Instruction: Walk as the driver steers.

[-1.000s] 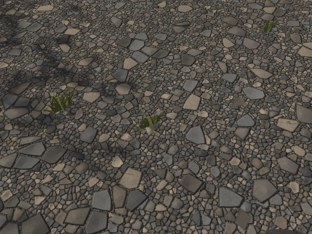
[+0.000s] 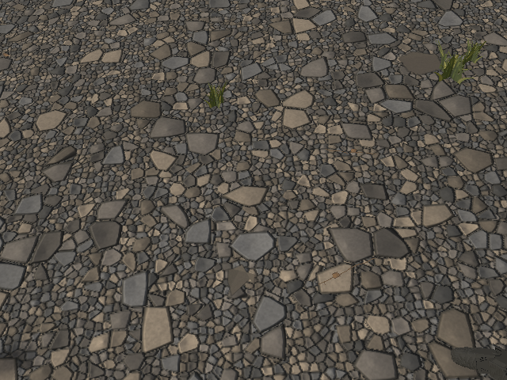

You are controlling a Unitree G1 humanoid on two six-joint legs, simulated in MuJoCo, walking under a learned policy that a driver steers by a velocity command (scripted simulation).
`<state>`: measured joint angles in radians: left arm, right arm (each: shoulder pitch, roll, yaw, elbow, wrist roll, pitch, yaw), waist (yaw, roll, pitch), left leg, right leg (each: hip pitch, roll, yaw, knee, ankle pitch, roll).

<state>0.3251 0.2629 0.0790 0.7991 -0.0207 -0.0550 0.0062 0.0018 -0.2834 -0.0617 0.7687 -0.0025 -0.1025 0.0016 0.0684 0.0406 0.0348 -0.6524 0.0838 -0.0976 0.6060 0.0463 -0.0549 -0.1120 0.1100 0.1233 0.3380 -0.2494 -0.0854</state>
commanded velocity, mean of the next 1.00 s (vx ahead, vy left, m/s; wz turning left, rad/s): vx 0.16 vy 0.00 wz -0.10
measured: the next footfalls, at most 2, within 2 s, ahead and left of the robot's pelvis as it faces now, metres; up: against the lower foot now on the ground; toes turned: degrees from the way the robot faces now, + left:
left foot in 0.12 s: +0.28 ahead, +0.14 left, +0.00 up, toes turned -4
right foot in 0.52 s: +0.28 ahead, -0.10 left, +0.00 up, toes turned -4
